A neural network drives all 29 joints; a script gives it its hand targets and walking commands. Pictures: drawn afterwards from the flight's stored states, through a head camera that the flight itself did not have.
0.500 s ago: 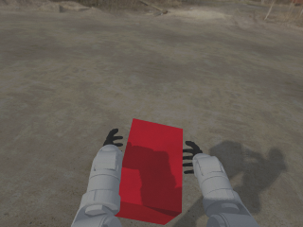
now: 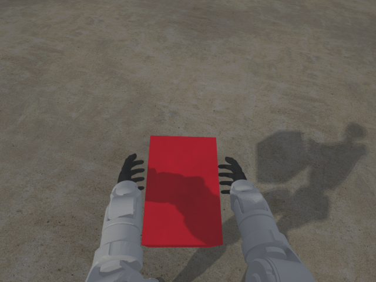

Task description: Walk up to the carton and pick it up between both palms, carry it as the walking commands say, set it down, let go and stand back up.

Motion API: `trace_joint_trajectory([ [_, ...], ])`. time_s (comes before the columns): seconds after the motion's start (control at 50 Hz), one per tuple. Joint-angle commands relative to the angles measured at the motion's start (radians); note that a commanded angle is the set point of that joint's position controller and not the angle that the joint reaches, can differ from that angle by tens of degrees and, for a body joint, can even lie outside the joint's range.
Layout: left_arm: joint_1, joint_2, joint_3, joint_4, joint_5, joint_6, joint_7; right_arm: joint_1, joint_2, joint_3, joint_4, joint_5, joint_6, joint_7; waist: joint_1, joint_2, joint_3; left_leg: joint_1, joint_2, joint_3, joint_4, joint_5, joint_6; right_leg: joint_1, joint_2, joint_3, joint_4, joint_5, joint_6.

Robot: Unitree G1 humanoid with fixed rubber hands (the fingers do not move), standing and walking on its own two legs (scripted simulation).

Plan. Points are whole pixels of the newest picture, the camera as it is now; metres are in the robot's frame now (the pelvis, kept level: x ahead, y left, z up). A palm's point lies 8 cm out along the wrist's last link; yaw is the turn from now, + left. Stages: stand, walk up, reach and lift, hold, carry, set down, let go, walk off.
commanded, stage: set down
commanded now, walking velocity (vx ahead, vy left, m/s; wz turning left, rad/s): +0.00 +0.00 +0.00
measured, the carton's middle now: (181, 194) +0.36 +0.07 -0.12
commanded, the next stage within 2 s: none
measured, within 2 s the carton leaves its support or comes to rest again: neither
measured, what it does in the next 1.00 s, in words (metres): lowers itself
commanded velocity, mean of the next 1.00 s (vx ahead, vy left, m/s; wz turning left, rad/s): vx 0.00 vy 0.00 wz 0.00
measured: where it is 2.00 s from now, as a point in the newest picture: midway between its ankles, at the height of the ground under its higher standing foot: outside the picture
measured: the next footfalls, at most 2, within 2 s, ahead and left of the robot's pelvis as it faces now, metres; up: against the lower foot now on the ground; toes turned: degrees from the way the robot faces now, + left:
none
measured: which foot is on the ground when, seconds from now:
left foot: down 0.00-1.00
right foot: down 0.00-1.00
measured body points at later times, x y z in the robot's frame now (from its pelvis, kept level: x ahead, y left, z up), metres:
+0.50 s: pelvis -0.01 +0.01 -0.04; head +0.16 +0.05 +0.38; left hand +0.33 +0.21 -0.12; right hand +0.39 -0.05 -0.12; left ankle +0.08 +0.15 -0.73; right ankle +0.03 -0.13 -0.73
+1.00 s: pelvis -0.02 +0.00 -0.12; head +0.18 +0.04 +0.28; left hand +0.37 +0.22 -0.19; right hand +0.43 -0.04 -0.19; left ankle +0.08 +0.15 -0.73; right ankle +0.03 -0.13 -0.73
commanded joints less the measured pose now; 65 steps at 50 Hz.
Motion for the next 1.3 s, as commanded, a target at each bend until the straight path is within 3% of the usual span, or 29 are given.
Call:
trace_joint_trajectory([
  [0.0, -0.383, -0.904, -0.469, 0.076, -0.169, -0.079, -0.238, -0.525, 0.935, 0.384, -0.065, 0.192, -0.188, 0.228, 0.007, 0.095, -0.529, 0.299, -0.112, 0.076, 0.041, 0.310, 0.024, -0.135, 0.081, -0.052, -0.118, 0.195, -0.045],
  [0.06, -0.323, -0.888, -0.486, 0.075, -0.174, -0.131, -0.248, -0.503, 0.936, 0.441, -0.113, 0.206, -0.229, 0.213, 0.023, 0.056, -0.589, 0.227, -0.117, 0.074, 0.072, 0.405, 0.032, -0.123, 0.084, -0.044, -0.100, 0.317, -0.022],
  [0.16, -0.306, -0.835, -0.491, 0.088, -0.196, -0.207, -0.260, -0.502, 0.911, 0.523, -0.154, 0.202, -0.289, 0.185, 0.032, -0.061, -0.644, 0.068, -0.119, 0.070, 0.123, 0.397, 0.043, -0.155, 0.093, -0.043, -0.050, 0.379, 0.011],
  [0.24, -0.331, -0.814, -0.501, 0.081, -0.198, -0.243, -0.256, -0.466, 0.880, 0.517, -0.104, 0.174, -0.320, 0.182, 0.016, -0.062, -0.670, 0.013, -0.120, 0.065, 0.156, 0.381, 0.025, -0.269, 0.112, -0.058, -0.006, 0.335, 0.015],
  [0.34, -0.407, -0.805, -0.520, 0.067, -0.179, -0.264, -0.246, -0.506, 0.852, 0.478, -0.057, 0.144, -0.346, 0.191, -0.008, -0.005, -0.723, -0.051, -0.131, 0.070, 0.208, 0.301, 0.002, -0.408, 0.138, -0.081, 0.066, 0.224, 0.009],
  [0.48, -0.561, -0.854, -0.552, 0.018, -0.181, -0.273, -0.222, -0.677, 0.873, 0.495, -0.053, 0.168, -0.347, 0.229, 0.022, 0.064, -0.860, -0.081, -0.142, 0.080, 0.311, 0.166, -0.015, -0.593, 0.159, -0.112, 0.201, 0.030, -0.003],
  [0.7, -0.772, -0.880, -0.515, 0.061, -0.182, -0.207, -0.239, -0.775, 0.947, 0.392, 0.071, 0.127, -0.254, 0.260, -0.032, 0.031, -0.849, -0.316, -0.152, 0.095, 0.431, -0.142, -0.014, -0.781, 0.161, -0.145, 0.342, -0.175, -0.010],
  [0.78, -0.794, -0.895, -0.489, 0.100, -0.178, -0.192, -0.248, -0.823, 0.948, 0.378, 0.065, 0.139, -0.243, 0.260, -0.022, 0.043, -0.883, -0.347, -0.161, 0.104, 0.482, -0.120, -0.010, -0.836, 0.164, -0.155, 0.390, -0.161, -0.005],
  [0.86, -0.796, -0.900, -0.488, 0.106, -0.181, -0.196, -0.257, -0.842, 0.956, 0.409, 0.035, 0.163, -0.251, 0.247, 0.004, 0.038, -0.962, -0.392, -0.170, 0.120, 0.553, 0.007, -0.003, -0.847, 0.166, -0.151, 0.445, -0.071, 0.009],
  [1.08, -0.763, -0.847, -0.487, 0.118, -0.208, -0.216, -0.271, -0.852, 0.933, 0.486, -0.009, 0.212, -0.281, 0.183, 0.038, -0.027, -1.078, -0.534, -0.181, 0.126, 0.707, 0.180, -0.002, -0.880, 0.173, -0.136, 0.567, 0.073, 0.039],
  [1.16, -0.789, -0.816, -0.480, 0.113, -0.226, -0.223, -0.270, -0.894, 0.920, 0.507, -0.028, 0.232, -0.289, 0.160, 0.046, -0.056, -1.091, -0.590, -0.181, 0.130, 0.753, 0.166, -0.001, -0.901, 0.177, -0.137, 0.611, 0.067, 0.046],
  [1.18, -0.785, -0.800, -0.467, 0.120, -0.223, -0.223, -0.267, -0.910, 0.914, 0.511, -0.027, 0.237, -0.290, 0.156, 0.060, -0.061, -1.087, -0.604, -0.181, 0.128, 0.765, 0.163, 0.000, -0.924, 0.178, -0.139, 0.628, 0.054, 0.049],
  [1.26, -0.847, -0.774, -0.457, 0.114, -0.228, -0.220, -0.261, -0.931, 0.886, 0.479, 0.012, 0.232, -0.289, 0.142, 0.049, -0.045, -1.075, -0.644, -0.181, 0.134, 0.797, 0.112, -0.006, -0.973, 0.183, -0.147, 0.666, 0.003, 0.044],
  [1.28, -0.855, -0.774, -0.459, 0.120, -0.236, -0.218, -0.263, -0.935, 0.887, 0.477, 0.019, 0.235, -0.288, 0.141, 0.043, -0.062, -1.063, -0.658, -0.179, 0.134, 0.803, 0.102, -0.005, -0.973, 0.183, -0.147, 0.667, -0.004, 0.043],
])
